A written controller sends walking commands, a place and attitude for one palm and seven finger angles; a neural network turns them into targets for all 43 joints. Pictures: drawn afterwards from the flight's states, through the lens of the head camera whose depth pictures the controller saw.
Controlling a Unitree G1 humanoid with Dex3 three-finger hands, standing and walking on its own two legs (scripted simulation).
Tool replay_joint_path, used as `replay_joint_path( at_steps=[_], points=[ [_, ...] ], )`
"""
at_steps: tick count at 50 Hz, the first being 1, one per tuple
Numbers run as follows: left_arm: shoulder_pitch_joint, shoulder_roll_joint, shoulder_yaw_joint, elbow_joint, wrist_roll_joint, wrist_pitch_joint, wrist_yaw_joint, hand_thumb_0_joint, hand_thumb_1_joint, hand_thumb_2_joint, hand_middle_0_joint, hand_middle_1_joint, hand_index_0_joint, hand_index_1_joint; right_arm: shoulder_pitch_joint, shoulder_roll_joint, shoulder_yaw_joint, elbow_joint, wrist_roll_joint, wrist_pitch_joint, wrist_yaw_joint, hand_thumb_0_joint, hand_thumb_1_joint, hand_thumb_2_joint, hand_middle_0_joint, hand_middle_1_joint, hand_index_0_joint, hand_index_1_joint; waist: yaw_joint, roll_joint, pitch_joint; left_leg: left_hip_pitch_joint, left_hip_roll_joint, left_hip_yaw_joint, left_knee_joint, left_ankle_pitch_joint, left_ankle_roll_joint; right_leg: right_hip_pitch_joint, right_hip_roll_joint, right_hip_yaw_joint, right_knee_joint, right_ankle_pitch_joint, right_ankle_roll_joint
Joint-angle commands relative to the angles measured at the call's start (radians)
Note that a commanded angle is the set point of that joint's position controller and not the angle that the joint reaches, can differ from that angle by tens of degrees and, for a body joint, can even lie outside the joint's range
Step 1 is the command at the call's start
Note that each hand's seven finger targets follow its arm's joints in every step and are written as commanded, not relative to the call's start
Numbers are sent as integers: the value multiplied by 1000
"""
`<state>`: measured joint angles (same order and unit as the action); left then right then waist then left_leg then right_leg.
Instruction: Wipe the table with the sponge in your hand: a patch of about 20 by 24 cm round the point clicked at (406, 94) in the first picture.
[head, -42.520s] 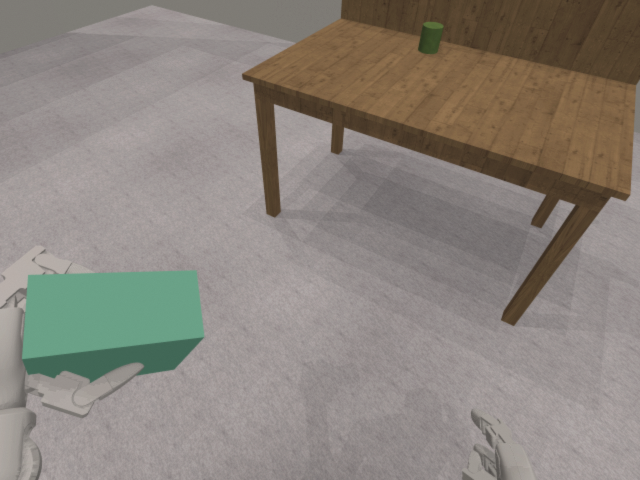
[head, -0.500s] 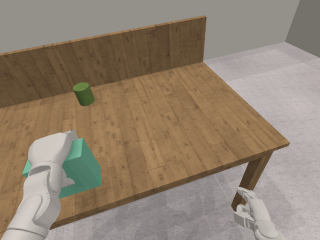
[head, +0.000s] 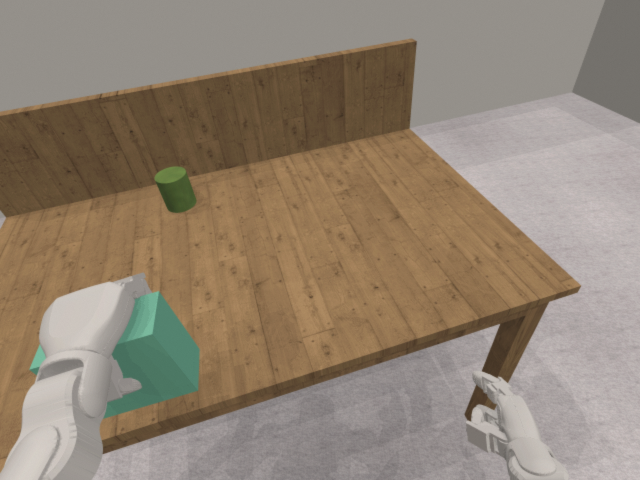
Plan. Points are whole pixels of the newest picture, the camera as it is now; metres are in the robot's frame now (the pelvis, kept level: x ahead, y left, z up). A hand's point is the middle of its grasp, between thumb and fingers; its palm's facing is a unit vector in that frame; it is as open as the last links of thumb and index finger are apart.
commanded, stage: bring the sponge back beside the body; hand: left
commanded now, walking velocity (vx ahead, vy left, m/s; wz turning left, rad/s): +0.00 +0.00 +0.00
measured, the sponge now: (135, 367) +0.21 +0.29 +0.05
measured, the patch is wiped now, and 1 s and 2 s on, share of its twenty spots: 1.00 1.00 1.00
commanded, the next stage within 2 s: step back with the hand held close in 0.64 s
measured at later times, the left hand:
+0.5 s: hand (98, 362) +0.18 +0.29 +0.10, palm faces +0.08 -0.11 -0.99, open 10.5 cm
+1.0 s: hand (141, 319) +0.21 +0.24 +0.15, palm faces +0.29 -0.88 -0.39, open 10.5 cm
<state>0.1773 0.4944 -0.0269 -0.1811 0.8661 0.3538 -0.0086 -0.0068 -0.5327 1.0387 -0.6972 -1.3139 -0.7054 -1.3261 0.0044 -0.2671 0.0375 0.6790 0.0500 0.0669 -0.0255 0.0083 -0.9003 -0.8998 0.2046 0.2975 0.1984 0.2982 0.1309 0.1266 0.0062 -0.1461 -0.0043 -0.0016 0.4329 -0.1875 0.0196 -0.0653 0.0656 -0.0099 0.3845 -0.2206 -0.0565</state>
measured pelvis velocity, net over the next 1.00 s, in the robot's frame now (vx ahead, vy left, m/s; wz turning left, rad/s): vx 0.00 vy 0.01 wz -0.01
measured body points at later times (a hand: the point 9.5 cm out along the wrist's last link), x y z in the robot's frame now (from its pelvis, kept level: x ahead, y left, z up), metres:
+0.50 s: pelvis -0.01 +0.00 +0.00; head -0.04 -0.04 +0.45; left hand +0.17 +0.30 +0.16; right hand +0.26 -0.18 -0.07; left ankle +0.04 +0.11 -0.74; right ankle +0.00 -0.09 -0.74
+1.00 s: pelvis +0.00 +0.01 -0.01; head +0.00 +0.02 +0.44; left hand +0.19 +0.28 +0.17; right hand +0.19 -0.22 -0.08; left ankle +0.04 +0.11 -0.74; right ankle +0.00 -0.09 -0.74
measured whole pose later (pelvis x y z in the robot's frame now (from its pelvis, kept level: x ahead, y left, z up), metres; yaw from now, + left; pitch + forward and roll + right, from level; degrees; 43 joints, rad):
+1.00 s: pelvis +0.00 +0.01 -0.01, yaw -1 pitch +0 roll -2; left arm 0.45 0.39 0.29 -0.54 -0.07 -0.04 0.07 -0.01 -0.54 1.04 -0.70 -1.31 -0.71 -1.32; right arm 0.19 -0.24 0.05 0.52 0.02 0.00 -0.06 0.01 -0.90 -0.90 0.21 0.30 0.20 0.30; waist 0.03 0.02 0.00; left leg -0.33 -0.02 -0.03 0.57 -0.24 0.03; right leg -0.25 0.07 0.00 0.51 -0.26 -0.04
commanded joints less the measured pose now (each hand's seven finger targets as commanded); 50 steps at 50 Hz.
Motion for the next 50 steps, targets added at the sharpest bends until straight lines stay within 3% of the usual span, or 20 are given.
replay_joint_path(
  at_steps=[1, 4, 7, 9, 12, 14, 17, 19, 27, 34, 38, 39, 40, 41, 42, 43, 44, 46, 49, 50],
  points=[
    [-198, 222, 155, -208, 34, -1, 59, 0, 100, 1300, -1200, -1600, -1200, -1600, -258, -86, -35, -182, -1, -63, -7, 0, -900, -900, 200, 300, 200, 300, 4, -52, -131, 67, -24, -73, -44, 104, 30, -50, -12, 116, -90, 53, -27],
    [-188, 253, 177, -267, 30, 8, 54, 0, 100, 1300, -1200, -1600, -1200, -1600, -277, -93, -35, -191, -2, -60, -6, 0, -900, -900, 200, 300, 200, 300, 10, -26, -147, 73, -23, -76, -50, 91, 31, -38, -11, 142, -92, 46, -31],
    [-130, 212, 151, -253, 20, 13, 47, 0, 100, 1300, -1200, -1600, -1200, -1600, -265, -87, -37, -187, -2, -62, -5, 0, -900, -900, 200, 300, 200, 300, 4, -73, -126, 67, -22, -71, -41, 98, 32, -50, -16, 123, -93, 49, -23],
    [-153, 251, 173, -316, 27, 13, 44, 0, 100, 1300, -1200, -1600, -1200, -1600, -283, -89, -33, -197, -4, -62, -7, 0, -900, -900, 200, 300, 200, 300, 9, -26, -133, 73, -21, -80, -48, 84, 33, -45, -9, 144, -94, 33, -29],
    [-90, 212, 149, -306, 24, 8, 41, 0, 100, 1300, -1200, -1600, -1200, -1600, -267, -82, -34, -191, -4, -66, -5, 0, -900, -900, 200, 300, 200, 300, 6, -41, -112, 67, -19, -75, -45, 77, 32, -61, -13, 120, -96, 14, -24],
    [-114, 259, 183, -347, 31, 6, 42, 0, 100, 1300, -1200, -1600, -1200, -1600, -282, -88, -30, -198, -5, -68, -8, 0, -900, -900, 200, 300, 200, 300, 9, -15, -116, 64, -19, -82, -52, 51, 33, -54, -7, 149, -97, -8, -30],
    [-97, 218, 160, -288, 29, 5, 49, 0, 100, 1300, -1200, -1600, -1200, -1600, -262, -83, -33, -185, -7, -70, -10, 0, -900, -900, 200, 300, 200, 300, 3, -59, -93, 61, -17, -75, -47, 61, 31, -73, -11, 126, -101, -4, -26],
    [-148, 258, 183, -330, 35, 5, 49, 0, 100, 1300, -1200, -1600, -1200, -1600, -279, -88, -30, -194, -5, -69, -14, 0, -900, -900, 200, 300, 200, 300, 5, -26, -112, 67, -17, -82, -58, 43, 33, -59, -4, 149, -101, -14, -31],
    [-99, 206, 141, -291, 34, 15, 40, 0, 100, 1300, -1200, -1600, -1200, -1600, -265, -85, -30, -182, -7, -73, -11, 0, -900, -900, 200, 300, 200, 300, 2, -45, -111, 65, -16, -76, -59, 67, 30, -56, -10, 117, -98, 6, -26],
    [-117, 263, 190, -325, 36, 21, 45, 0, 100, 1300, -1200, -1600, -1200, -1600, -274, -89, -27, -195, -8, -72, -8, 0, -900, -900, 200, 300, 200, 300, 13, -26, -126, 56, -15, -83, -63, 68, 31, -35, -4, 138, -89, 16, -32],
    [-63, 162, 112, -235, 28, 27, 40, 0, 100, 1300, -1200, -1600, -1200, -1600, -254, -86, -33, -182, -7, -68, -7, 0, -900, -900, 200, 300, 200, 300, -3, -75, -90, 54, -17, -68, -47, 76, 30, -73, -12, 113, -98, 19, -23],
    [-366, 48, 315, -513, -818, -205, 72, 0, 100, 1300, -1200, -1600, -1200, -1600, -113, -33, -12, -434, 8, -81, -13, 0, -900, -900, 200, 300, 200, 300, -106, -142, 173, 30, -10, -86, 10, -183, 39, -322, -64, 236, -225, -75, -11],
    [-80, 145, 393, -312, -854, -290, 84, 0, 100, 1300, -1200, -1600, -1200, -1600, -24, -55, -5, -325, -29, -98, -22, 0, -900, -900, 200, 300, 200, 300, -89, -301, 36, 46, -4, -77, 91, -160, 49, -345, -100, 219, -203, -60, -22],
    [18, 112, 413, -357, -913, -344, 89, 0, 100, 1300, -1200, -1600, -1200, -1600, 50, -55, -24, -311, -24, -91, -29, 0, -900, -900, 200, 300, 200, 300, -97, -359, -36, 56, -4, -85, 145, -108, 38, -309, -160, 198, -181, 35, -20],
    [22, 112, 418, -466, -929, -386, 92, 0, 100, 1300, -1200, -1600, -1200, -1600, 64, -57, -25, -310, -21, -93, -30, 0, -900, -900, 200, 300, 200, 300, -106, -333, -126, 70, 18, -81, 165, -41, 35, -271, -202, 196, -122, 162, -21],
    [38, 125, 444, -536, -942, -419, 100, 0, 100, 1300, -1200, -1600, -1200, -1600, 71, -71, -31, -305, -23, -95, -38, 0, -900, -900, 200, 300, 200, 300, -110, -236, -191, 75, 37, -79, 153, 31, 37, -233, -220, 176, -53, 272, -21],
    [53, 172, 497, -597, -954, -447, 115, 0, 100, 1300, -1200, -1600, -1200, -1600, 67, -91, -36, -298, -29, -101, -44, 0, -900, -900, 200, 300, 200, 300, -106, -69, -216, 84, 56, -94, 122, 75, 38, -230, -209, 178, 4, 286, -17],
    [171, 103, 481, -594, -962, -473, 124, 0, 100, 1300, -1200, -1600, -1200, -1600, 72, -95, -45, -301, -32, -111, -48, 0, -900, -900, 200, 300, 200, 300, -102, 90, -202, -6, 95, -141, 81, 118, 47, -220, -164, 118, 71, 212, 8],
    [267, 125, 531, -569, -960, -490, 128, 0, 100, 1300, -1200, -1600, -1200, -1600, 89, -95, -56, -295, -33, -115, -46, 0, -900, -900, 200, 300, 200, 300, -101, 32, -199, -79, 116, -176, 89, 230, 41, -203, -140, 92, 106, 229, 19],
    [297, 84, 507, -538, -960, -495, 126, 0, 100, 1300, -1200, -1600, -1200, -1600, 101, -88, -58, -290, -29, -112, -47, 0, -900, -900, 200, 300, 200, 300, -108, -19, -212, -92, 121, -178, 95, 245, 39, -196, -135, 77, 115, 219, 22]
  ],
)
